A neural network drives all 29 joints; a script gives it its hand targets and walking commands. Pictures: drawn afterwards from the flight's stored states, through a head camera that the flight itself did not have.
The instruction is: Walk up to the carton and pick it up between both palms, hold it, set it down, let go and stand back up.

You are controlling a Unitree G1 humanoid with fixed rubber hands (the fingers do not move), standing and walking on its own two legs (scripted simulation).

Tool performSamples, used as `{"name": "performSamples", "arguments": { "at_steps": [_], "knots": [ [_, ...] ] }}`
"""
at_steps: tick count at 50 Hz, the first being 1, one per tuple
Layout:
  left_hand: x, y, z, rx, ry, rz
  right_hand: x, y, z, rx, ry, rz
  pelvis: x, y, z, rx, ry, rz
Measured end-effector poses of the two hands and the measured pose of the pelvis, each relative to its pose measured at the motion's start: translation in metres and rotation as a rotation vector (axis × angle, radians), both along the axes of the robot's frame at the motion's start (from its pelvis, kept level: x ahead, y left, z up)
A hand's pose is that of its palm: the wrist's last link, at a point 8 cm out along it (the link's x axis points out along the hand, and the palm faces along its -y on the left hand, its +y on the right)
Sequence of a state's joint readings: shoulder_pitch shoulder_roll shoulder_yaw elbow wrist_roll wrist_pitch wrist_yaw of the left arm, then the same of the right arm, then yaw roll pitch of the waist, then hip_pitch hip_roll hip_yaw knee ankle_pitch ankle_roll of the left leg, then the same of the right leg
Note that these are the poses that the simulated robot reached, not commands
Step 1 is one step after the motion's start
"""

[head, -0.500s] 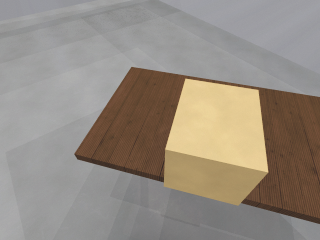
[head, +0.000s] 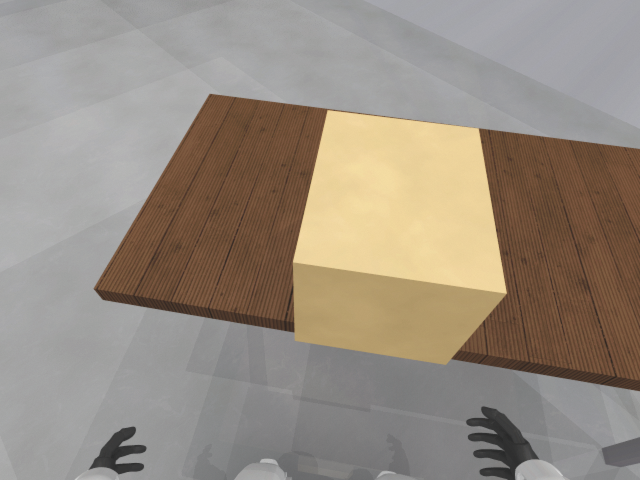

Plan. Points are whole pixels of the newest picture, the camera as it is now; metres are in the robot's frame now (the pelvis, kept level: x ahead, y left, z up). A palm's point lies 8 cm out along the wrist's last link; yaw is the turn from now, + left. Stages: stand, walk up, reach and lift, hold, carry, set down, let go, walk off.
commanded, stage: reach and lift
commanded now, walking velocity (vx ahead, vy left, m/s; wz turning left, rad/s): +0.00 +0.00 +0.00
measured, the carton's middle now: (385, 235) +0.46 -0.07 +0.00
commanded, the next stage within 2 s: none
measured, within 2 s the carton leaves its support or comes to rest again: neither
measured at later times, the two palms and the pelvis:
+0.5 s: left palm (138, 438) +0.18 +0.24 -0.06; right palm (533, 443) +0.19 -0.24 -0.06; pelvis +0.02 -0.04 +0.03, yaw -1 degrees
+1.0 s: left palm (146, 422) +0.20 +0.22 -0.04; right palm (540, 451) +0.18 -0.23 -0.02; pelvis +0.03 +0.00 +0.04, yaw -4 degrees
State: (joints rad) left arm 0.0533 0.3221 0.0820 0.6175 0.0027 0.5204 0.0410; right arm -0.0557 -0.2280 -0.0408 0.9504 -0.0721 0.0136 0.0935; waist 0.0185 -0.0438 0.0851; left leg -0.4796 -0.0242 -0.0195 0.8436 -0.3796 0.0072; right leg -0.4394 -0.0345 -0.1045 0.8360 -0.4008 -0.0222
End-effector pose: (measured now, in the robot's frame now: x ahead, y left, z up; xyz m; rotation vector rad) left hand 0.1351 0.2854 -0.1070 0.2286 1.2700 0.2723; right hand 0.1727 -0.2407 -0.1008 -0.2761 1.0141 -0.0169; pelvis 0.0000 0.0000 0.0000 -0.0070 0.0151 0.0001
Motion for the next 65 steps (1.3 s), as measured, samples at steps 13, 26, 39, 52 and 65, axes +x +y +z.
{"name": "performSamples", "arguments": {
  "at_steps": [13,26,39,52,65],
  "knots": [
    [0.037,-0.059,0.034,-0.055,-0.124,-0.044,-0.008,-0.032,0.037,-0.008,-0.109,-0.033,0.010,-0.031,0.027,0.020,-0.051,-0.047],
    [0.049,-0.048,0.047,-0.066,-0.292,-0.063,0.023,0.002,0.044,0.040,-0.275,-0.034,0.017,-0.038,0.028,0.020,-0.028,-0.025],
    [0.044,-0.054,0.058,-0.122,-0.414,-0.102,0.012,-0.001,0.066,0.036,-0.350,-0.085,0.028,-0.017,0.040,0.006,-0.059,-0.045],
    [0.060,-0.061,0.074,-0.148,-0.566,-0.157,0.005,0.015,0.079,0.087,-0.434,-0.143,0.030,0.000,0.043,-0.003,-0.090,-0.065],
    [0.054,-0.066,0.083,-0.154,-0.678,-0.176,0.004,0.013,0.088,0.115,-0.522,-0.185,0.033,0.007,0.042,-0.005,-0.095,-0.074]
  ]
}}
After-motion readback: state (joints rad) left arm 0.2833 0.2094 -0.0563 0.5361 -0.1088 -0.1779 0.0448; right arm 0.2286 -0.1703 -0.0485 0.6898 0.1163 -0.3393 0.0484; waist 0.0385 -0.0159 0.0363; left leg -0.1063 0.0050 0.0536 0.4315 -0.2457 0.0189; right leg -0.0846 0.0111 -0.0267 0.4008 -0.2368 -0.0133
